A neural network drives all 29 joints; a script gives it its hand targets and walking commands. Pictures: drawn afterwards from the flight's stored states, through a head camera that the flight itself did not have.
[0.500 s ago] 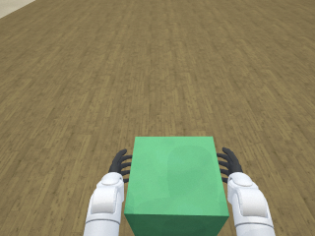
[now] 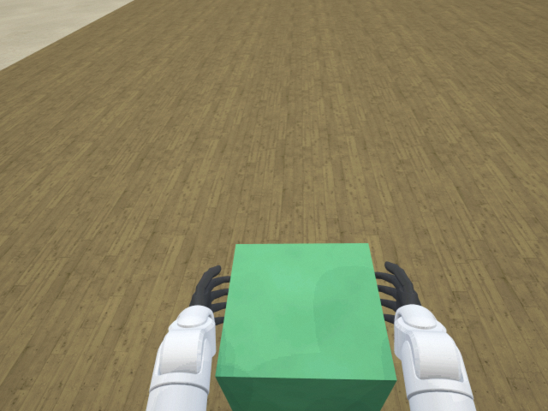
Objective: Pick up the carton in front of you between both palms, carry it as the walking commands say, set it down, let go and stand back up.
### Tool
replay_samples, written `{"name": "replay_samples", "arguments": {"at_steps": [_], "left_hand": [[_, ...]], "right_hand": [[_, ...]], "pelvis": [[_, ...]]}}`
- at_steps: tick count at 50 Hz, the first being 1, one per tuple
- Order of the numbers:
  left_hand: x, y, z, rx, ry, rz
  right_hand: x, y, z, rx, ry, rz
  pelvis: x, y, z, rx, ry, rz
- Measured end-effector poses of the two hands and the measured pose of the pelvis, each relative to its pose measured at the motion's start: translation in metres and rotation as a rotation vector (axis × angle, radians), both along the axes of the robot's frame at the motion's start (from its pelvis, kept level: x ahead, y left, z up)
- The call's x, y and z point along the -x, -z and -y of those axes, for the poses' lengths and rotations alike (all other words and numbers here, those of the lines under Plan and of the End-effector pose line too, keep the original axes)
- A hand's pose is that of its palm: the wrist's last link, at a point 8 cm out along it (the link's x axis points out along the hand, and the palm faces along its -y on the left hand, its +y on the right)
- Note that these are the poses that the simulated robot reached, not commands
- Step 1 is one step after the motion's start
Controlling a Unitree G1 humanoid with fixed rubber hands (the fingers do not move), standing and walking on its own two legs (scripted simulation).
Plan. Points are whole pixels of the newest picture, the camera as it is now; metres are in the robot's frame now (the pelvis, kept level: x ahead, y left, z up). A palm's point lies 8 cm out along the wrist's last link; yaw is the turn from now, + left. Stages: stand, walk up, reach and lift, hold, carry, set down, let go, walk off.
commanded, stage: hold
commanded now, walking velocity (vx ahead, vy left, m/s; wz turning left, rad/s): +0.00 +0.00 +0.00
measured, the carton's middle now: (302, 340) +0.27 +0.00 -0.05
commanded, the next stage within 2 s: set down in 0.60 s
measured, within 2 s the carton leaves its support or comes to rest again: neither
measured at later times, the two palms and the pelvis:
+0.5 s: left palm (208, 312) +0.26 +0.14 +0.05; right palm (414, 298) +0.29 -0.16 +0.05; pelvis -0.01 -0.03 +0.00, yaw +4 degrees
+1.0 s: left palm (219, 300) +0.33 +0.15 -0.03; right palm (390, 293) +0.35 -0.15 -0.03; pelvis +0.01 -0.01 -0.01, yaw +4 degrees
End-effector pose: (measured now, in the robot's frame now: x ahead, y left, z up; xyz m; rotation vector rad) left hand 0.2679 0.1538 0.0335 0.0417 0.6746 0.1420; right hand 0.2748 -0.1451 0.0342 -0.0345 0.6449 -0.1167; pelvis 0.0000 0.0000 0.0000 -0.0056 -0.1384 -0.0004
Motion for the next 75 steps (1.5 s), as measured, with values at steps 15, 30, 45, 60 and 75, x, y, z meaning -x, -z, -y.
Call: {"name": "replay_samples", "arguments": {"at_steps": [15,30,45,60,75], "left_hand": [[0.01,-0.008,0.01,0.003,-0.033,0.016],[-0.007,-0.017,0.015,0.0,-0.073,0.009],[-0.047,0.016,0.002,0.026,-0.077,-0.049],[-0.059,0.165,0.013,0.039,-0.094,-0.032],[-0.093,0.233,0.013,0.052,-0.145,0.034]], "right_hand": [[0.001,-0.009,0.009,-0.012,-0.022,0.015],[-0.027,-0.012,0.014,-0.041,-0.056,0.007],[-0.064,0.018,0.001,-0.06,-0.016,-0.053],[-0.077,0.167,0.012,-0.018,-0.049,-0.036],[-0.125,0.231,0.011,-0.058,-0.061,0.024]], "pelvis": [[0.018,0.003,0.017,-0.013,-0.054,0.025],[-0.003,0.001,0.033,-0.008,-0.087,0.01],[-0.022,0.003,0.016,0.002,-0.09,-0.078],[0.018,0.05,-0.002,0.01,-0.075,-0.509],[0.055,0.136,0.023,-0.001,-0.101,-0.712]]}}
